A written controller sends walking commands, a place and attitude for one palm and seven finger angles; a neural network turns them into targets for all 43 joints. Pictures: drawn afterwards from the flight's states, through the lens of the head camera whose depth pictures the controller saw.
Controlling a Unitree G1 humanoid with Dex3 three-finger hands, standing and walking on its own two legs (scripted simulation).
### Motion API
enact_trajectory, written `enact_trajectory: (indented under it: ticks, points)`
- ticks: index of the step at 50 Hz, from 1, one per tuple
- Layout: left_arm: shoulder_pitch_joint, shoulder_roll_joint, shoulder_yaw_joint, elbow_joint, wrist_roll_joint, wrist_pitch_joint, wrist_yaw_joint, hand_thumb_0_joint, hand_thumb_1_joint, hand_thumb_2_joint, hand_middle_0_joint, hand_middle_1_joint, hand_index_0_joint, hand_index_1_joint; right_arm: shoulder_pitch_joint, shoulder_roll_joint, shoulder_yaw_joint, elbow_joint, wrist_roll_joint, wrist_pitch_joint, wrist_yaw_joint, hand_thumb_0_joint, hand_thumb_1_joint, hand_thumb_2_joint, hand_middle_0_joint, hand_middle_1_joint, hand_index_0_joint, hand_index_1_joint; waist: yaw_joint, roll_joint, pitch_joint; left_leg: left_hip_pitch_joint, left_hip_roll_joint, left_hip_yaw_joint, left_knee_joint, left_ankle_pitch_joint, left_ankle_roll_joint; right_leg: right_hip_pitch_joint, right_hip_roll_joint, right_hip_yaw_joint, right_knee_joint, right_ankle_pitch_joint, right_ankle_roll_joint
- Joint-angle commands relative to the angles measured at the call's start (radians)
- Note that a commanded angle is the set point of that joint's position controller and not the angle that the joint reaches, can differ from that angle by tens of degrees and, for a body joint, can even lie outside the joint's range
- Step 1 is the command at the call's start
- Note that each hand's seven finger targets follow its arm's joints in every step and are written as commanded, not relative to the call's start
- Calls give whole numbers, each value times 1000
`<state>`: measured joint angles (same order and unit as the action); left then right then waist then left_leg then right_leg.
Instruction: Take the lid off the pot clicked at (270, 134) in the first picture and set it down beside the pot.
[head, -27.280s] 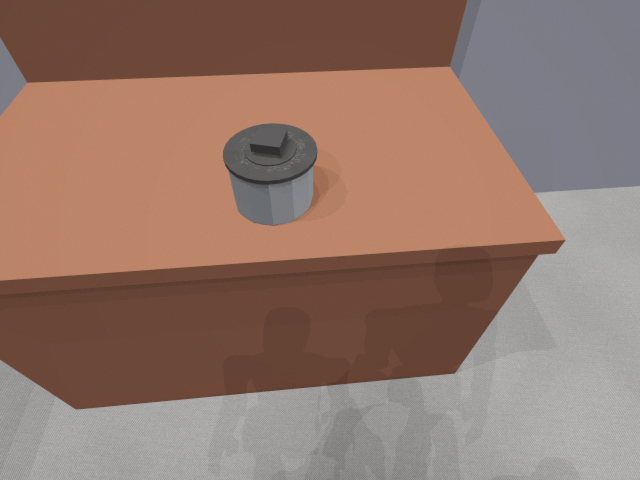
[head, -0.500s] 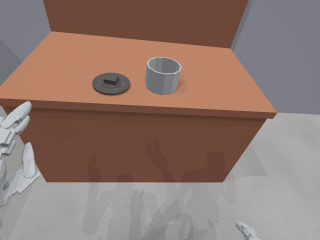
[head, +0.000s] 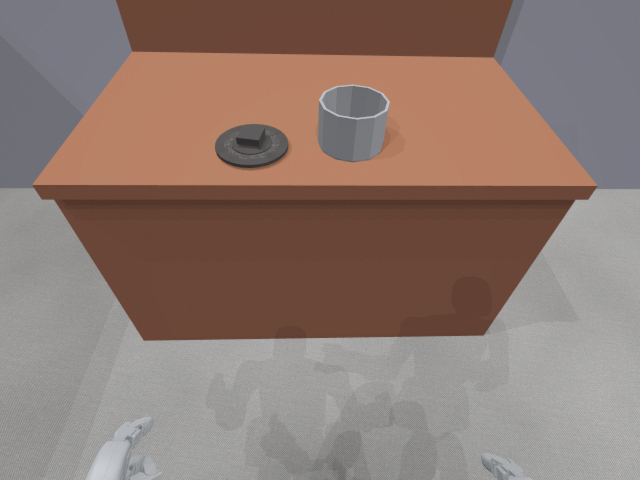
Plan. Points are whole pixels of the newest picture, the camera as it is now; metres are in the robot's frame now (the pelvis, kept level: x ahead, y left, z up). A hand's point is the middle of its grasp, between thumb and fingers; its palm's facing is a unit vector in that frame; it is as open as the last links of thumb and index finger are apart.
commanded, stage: stop stepping back and stand still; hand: left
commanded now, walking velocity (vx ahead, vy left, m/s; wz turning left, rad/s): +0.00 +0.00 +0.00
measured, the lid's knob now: (251, 135) +0.81 +0.19 -0.01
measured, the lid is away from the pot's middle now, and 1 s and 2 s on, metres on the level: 0.23 0.23 0.23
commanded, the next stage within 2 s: let the arm hang, fingers relaxed in 1.14 s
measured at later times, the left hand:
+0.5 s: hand out of the picture -0.02 +0.15 -0.16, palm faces +0.03 -0.98 -0.19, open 7.4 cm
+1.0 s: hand out of the picture +0.09 +0.14 -0.17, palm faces +0.02 -0.98 -0.20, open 7.3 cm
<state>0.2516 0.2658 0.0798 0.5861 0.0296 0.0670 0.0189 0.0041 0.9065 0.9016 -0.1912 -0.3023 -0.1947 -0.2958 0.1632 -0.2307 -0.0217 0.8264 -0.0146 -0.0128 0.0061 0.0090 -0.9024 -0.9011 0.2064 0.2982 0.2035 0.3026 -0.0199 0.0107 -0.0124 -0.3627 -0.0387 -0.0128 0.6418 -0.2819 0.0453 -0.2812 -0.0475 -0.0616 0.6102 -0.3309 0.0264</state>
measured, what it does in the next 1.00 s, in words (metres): shifts its weight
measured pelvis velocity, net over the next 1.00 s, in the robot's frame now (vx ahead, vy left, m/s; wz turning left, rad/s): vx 0.06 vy -0.03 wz -0.02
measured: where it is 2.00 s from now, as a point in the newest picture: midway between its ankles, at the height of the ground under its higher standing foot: outside the picture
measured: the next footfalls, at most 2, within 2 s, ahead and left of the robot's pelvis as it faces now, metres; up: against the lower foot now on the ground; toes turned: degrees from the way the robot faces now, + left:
none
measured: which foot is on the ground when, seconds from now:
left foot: down 0.00-1.00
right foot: down 0.00-1.00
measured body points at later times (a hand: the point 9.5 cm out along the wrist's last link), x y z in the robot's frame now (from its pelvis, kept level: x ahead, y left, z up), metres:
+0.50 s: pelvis +0.02 -0.02 +0.01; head +0.06 -0.02 +0.46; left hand -0.02 +0.20 -0.15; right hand -0.01 -0.22 -0.15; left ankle +0.03 +0.09 -0.73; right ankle +0.00 -0.14 -0.73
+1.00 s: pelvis +0.06 -0.03 +0.01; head +0.09 -0.02 +0.46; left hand +0.09 +0.20 -0.15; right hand +0.05 -0.25 -0.14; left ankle +0.03 +0.09 -0.73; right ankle +0.00 -0.14 -0.73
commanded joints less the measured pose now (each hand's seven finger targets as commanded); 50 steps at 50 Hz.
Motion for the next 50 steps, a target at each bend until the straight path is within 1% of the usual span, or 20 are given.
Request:
enact_trajectory:
  ticks: [1,3,5,7,8,9,10,12,15,18,25,26,27,31,33,40,42,45,46,50]
  points:
    - [-30,111,-28,109,-7,-39,-6,0,900,900,-200,-300,-200,-300,41,-103,-33,-34,-13,11,-16,0,-900,-900,200,300,200,300,4,43,99,-15,85,-135,-201,-26,14,-26,-57,104,-197,-83,-93]
    - [0,102,-37,211,-15,-44,-10,0,900,900,-200,-300,-200,-300,62,-109,-30,2,-10,9,-23,0,-900,-900,200,300,200,300,18,135,78,-42,99,-162,-269,-65,18,56,-28,79,-174,-38,-76]
    - [45,86,-42,294,-19,-52,-11,0,900,900,-200,-300,-200,-300,83,-102,-30,35,-5,7,-30,0,-900,-900,200,300,200,300,27,148,35,-25,100,-163,-283,-76,18,109,-25,72,-181,0,-74]
    - [71,61,-46,355,-20,-54,-10,0,900,900,-200,-300,-200,-300,116,-83,-31,64,-2,12,-36,0,-900,-900,200,300,200,300,24,154,22,-2,106,-166,-296,-96,20,117,-23,62,-199,1,-74]
    - [86,49,-50,381,-21,-57,-9,0,900,900,-200,-300,-200,-300,134,-75,-31,79,-1,12,-37,0,-900,-900,200,300,200,300,22,149,3,22,104,-161,-289,-84,20,123,-26,63,-208,12,-75]
    - [92,37,-55,401,-23,-59,-7,0,900,900,-200,-300,-200,-300,151,-65,-31,96,0,14,-39,0,-900,-900,200,300,200,300,18,140,14,33,102,-151,-280,-74,18,111,-29,62,-219,15,-77]
    - [101,30,-58,421,-23,-62,-5,0,900,900,-200,-300,-200,-300,174,-53,-30,113,2,15,-40,0,-900,-900,200,300,200,300,15,108,2,45,101,-139,-265,-53,17,116,-36,66,-233,17,-78]
    - [103,8,-65,452,-24,-63,0,0,900,900,-200,-300,-200,-300,207,-37,-31,140,4,21,-42,0,-900,-900,200,300,200,300,5,53,46,60,104,-137,-260,-39,16,76,-37,60,-256,3,-76]
    - [123,-13,-69,491,-26,-68,8,0,900,900,-200,-300,-200,-300,238,-14,-27,176,6,20,-46,0,-900,-900,200,300,200,300,5,30,48,79,105,-120,-238,34,15,84,-45,61,-264,39,-77]
    - [126,-27,-70,513,-26,-68,14,0,900,900,-200,-300,-200,-300,252,4,-25,202,6,22,-46,0,-900,-900,200,300,200,300,4,-7,83,74,105,-110,-231,59,13,72,-44,60,-269,38,-76]
    - [121,-50,-62,528,-28,-73,27,0,900,900,-200,-300,-200,-300,240,33,-26,240,7,13,-50,0,-900,-900,200,300,200,300,13,-41,69,93,106,-87,-207,186,10,123,-47,55,-242,166,-71]
    - [117,-48,-60,523,-27,-72,29,0,900,900,-200,-300,-200,-300,236,36,-26,242,8,13,-50,0,-900,-900,200,300,200,300,14,-18,97,80,106,-86,-211,181,8,108,-45,56,-239,155,-72]
    - [114,-51,-59,523,-27,-70,29,0,900,900,-200,-300,-200,-300,228,39,-24,251,6,13,-50,0,-900,-900,200,300,200,300,16,-27,103,82,107,-86,-214,177,8,106,-46,53,-240,151,-72]
    - [92,-54,-52,511,-25,-72,33,0,900,900,-200,-300,-200,-300,223,49,-28,261,6,11,-51,0,-900,-900,200,300,200,300,17,-15,104,96,108,-77,-207,230,7,121,-47,53,-229,205,-71]
    - [83,-52,-49,513,-28,-73,31,0,900,900,-200,-300,-200,-300,221,50,-27,265,4,9,-53,0,-900,-900,200,300,200,300,18,6,89,104,112,-75,-209,252,7,141,-47,56,-224,236,-70]
    - [57,-41,-44,496,-30,-75,31,0,900,900,-200,-300,-200,-300,216,35,-31,259,5,5,-58,0,-900,-900,200,300,200,300,13,6,42,157,117,-60,-192,355,3,182,-53,53,-214,347,-69]
    - [50,-42,-44,493,-29,-73,31,0,900,900,-200,-300,-200,-300,209,35,-31,258,5,9,-58,0,-900,-900,200,300,200,300,11,6,72,160,121,-58,-196,345,3,161,-50,52,-221,333,-67]
    - [45,-38,-42,492,-30,-74,30,0,900,900,-200,-300,-200,-300,207,25,-31,258,5,7,-60,0,-900,-900,200,300,200,300,11,14,40,189,124,-59,-193,387,5,180,-49,51,-218,355,-66]
    - [44,-40,-43,489,-28,-73,31,0,900,900,-200,-300,-200,-300,204,28,-32,255,6,8,-60,0,-900,-900,200,300,200,300,9,6,56,191,127,-60,-196,380,5,164,-46,51,-219,345,-66]
    - [43,-37,-43,491,-29,-74,30,0,900,900,-200,-300,-200,-300,203,15,-31,256,6,7,-62,0,-900,-900,200,300,200,300,7,5,42,215,129,-51,-195,412,4,178,-47,50,-221,370,-64]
